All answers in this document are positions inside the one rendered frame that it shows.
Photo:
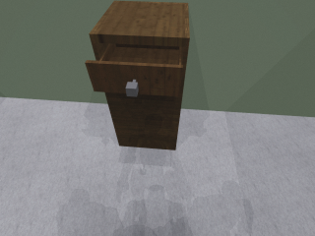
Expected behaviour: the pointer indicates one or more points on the handle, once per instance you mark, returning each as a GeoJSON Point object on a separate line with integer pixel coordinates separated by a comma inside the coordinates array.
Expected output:
{"type": "Point", "coordinates": [132, 89]}

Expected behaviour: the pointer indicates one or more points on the drawer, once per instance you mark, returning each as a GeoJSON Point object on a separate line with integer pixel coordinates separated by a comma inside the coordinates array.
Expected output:
{"type": "Point", "coordinates": [156, 68]}

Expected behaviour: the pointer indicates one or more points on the cabinet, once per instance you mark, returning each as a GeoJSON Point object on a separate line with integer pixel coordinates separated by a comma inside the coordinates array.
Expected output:
{"type": "Point", "coordinates": [145, 120]}

